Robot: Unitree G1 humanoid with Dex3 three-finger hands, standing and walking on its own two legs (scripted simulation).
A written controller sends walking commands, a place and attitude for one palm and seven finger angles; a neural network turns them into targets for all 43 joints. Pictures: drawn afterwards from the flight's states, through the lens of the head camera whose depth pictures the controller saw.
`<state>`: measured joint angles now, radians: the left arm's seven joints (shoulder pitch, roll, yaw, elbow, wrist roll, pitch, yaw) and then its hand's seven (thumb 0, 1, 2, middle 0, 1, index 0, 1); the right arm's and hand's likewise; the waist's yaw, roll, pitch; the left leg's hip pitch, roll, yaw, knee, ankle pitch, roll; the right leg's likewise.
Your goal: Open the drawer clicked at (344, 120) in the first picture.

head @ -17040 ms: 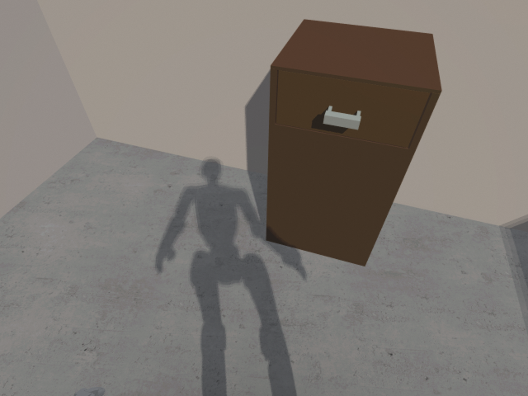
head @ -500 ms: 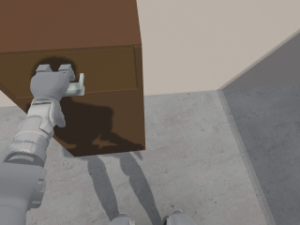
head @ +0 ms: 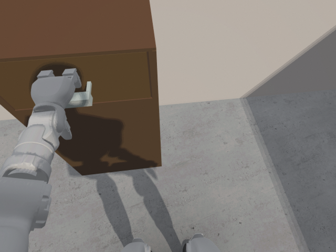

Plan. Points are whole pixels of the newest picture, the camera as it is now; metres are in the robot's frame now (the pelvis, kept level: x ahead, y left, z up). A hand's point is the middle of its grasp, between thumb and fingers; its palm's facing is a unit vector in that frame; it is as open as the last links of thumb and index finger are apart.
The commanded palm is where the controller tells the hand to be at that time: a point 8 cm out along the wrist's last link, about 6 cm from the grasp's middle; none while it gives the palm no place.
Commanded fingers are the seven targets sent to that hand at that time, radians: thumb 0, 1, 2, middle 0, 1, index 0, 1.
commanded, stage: lift the fingers back up to retry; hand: left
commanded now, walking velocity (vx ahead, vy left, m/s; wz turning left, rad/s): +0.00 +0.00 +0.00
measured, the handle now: (72, 93) +0.52 +0.25 +0.03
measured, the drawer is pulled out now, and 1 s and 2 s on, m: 0.00 0.00 0.00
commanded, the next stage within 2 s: re-aim the fingers above the handle in 0.60 s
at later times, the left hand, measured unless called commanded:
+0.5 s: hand (58, 91) +0.48 +0.25 +0.08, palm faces +0.01 -0.04 -1.00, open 13.6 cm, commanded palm +0.45 +0.25 +0.14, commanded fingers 0.00 -0.50 0.30 -0.30 -1.20 -0.30 -1.20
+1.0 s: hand (54, 93) +0.46 +0.26 +0.09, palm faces +0.01 -0.01 -1.00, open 13.8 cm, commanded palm +0.44 +0.25 +0.14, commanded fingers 0.00 -0.50 0.30 -0.30 -1.20 -0.30 -1.20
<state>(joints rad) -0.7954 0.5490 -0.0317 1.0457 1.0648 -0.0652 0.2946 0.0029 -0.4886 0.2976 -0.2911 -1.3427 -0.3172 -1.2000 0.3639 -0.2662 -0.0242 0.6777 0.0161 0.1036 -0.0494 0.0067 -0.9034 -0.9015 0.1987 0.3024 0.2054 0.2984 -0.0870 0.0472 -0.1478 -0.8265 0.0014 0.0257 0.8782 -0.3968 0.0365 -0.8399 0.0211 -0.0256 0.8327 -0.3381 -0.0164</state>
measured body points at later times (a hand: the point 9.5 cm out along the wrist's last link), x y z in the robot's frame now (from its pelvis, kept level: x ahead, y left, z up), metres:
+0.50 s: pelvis +0.04 +0.00 +0.03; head +0.11 -0.01 +0.47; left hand +0.47 +0.25 +0.13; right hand +0.10 -0.27 -0.11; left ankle +0.01 +0.10 -0.69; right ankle +0.03 -0.11 -0.69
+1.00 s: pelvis +0.04 -0.01 +0.03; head +0.10 -0.02 +0.47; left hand +0.46 +0.25 +0.14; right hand +0.13 -0.28 -0.11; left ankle +0.01 +0.10 -0.69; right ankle +0.03 -0.11 -0.69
